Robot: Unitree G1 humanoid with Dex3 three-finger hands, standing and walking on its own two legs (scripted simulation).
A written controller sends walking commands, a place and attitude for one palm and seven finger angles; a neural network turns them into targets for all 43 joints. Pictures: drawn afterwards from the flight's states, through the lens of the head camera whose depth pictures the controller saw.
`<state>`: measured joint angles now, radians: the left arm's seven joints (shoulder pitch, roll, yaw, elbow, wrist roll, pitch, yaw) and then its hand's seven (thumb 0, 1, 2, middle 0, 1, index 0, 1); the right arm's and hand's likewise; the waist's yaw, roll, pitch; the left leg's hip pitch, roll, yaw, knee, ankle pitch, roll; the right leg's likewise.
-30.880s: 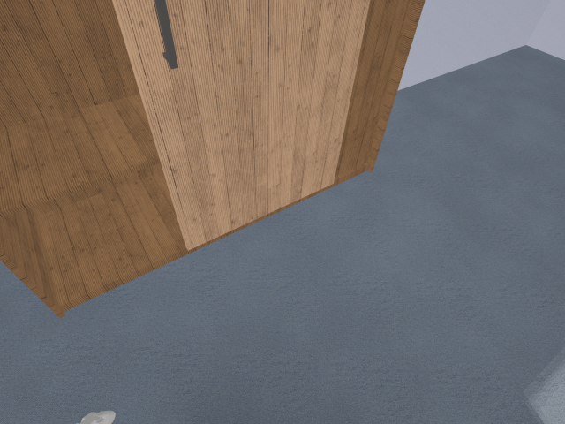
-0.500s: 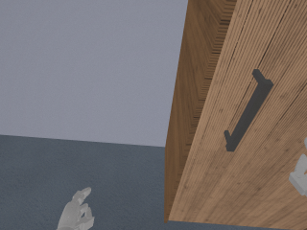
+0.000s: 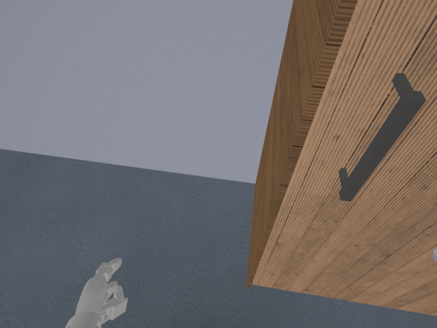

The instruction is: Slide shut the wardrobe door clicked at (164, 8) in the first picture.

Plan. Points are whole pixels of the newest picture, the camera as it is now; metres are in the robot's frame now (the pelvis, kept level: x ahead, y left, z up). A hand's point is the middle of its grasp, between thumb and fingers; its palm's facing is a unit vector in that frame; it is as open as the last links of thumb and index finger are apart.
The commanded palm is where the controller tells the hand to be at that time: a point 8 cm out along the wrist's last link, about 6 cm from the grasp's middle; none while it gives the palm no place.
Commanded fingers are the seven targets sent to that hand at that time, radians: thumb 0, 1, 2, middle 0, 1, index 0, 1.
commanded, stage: step back with the hand held close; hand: right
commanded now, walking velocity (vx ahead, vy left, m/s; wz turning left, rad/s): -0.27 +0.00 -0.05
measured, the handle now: (369, 146) +0.36 -0.21 +0.18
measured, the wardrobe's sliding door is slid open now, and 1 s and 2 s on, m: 0.00 0.00 0.00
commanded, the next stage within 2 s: stop stepping back and stand still in 0.98 s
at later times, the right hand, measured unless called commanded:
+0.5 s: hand out of the picture +0.13 -0.30 +0.17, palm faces +0.51 +0.73 -0.45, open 7.4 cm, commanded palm +0.06 -0.33 +0.18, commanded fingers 0.00 -0.90 -0.90 0.20 0.30 0.20 0.30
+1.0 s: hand out of the picture +0.04 -0.31 +0.16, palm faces +0.46 +0.79 -0.42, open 7.4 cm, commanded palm -0.04 -0.34 +0.18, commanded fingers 0.00 -0.90 -0.90 0.20 0.30 0.20 0.30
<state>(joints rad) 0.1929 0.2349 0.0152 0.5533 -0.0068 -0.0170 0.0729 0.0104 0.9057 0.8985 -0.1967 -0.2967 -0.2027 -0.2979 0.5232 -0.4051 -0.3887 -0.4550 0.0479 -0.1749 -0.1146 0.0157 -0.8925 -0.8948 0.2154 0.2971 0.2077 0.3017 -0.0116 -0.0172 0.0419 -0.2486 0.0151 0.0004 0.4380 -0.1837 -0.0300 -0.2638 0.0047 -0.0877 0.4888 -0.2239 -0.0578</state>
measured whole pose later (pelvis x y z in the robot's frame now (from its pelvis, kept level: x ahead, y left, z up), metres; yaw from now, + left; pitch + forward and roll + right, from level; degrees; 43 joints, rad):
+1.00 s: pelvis -0.17 -0.03 -0.01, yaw -2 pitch +0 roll +2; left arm 0.18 0.18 0.03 0.61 0.02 -0.11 0.07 0.01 0.91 0.90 -0.20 -0.30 -0.20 -0.30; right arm 0.48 -0.44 -0.48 -0.53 0.03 -0.27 -0.14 0.01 -0.89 -0.89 0.22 0.30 0.21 0.30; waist 0.01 0.07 0.06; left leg -0.48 -0.04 -0.09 0.86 -0.38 -0.03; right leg -0.40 0.00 -0.01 0.62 -0.23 -0.06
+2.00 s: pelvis -0.32 -0.09 -0.01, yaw +0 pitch -3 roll +2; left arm 0.28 0.14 -0.03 0.63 0.01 -0.15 0.04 0.01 0.90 0.90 -0.20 -0.30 -0.20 -0.30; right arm 0.49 -0.42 -0.43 -0.50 0.00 -0.21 -0.15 0.02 -0.89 -0.90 0.21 0.30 0.20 0.30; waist 0.04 0.05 -0.03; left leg -0.27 -0.02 0.05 0.60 -0.37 0.01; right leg -0.27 -0.01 -0.01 0.57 -0.25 -0.04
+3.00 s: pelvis -0.30 -0.10 +0.00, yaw -1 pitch -1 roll +1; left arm 0.28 0.22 -0.01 1.00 0.02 0.02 0.01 0.01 0.91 0.90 -0.19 -0.30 -0.20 -0.30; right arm 0.26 -0.20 0.00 0.99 -0.02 0.03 -0.02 -0.01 -1.01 -0.89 0.21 0.30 0.20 0.30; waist 0.01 0.03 0.05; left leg -0.21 -0.01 0.03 0.43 -0.21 0.00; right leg -0.25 0.03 -0.01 0.48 -0.22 -0.05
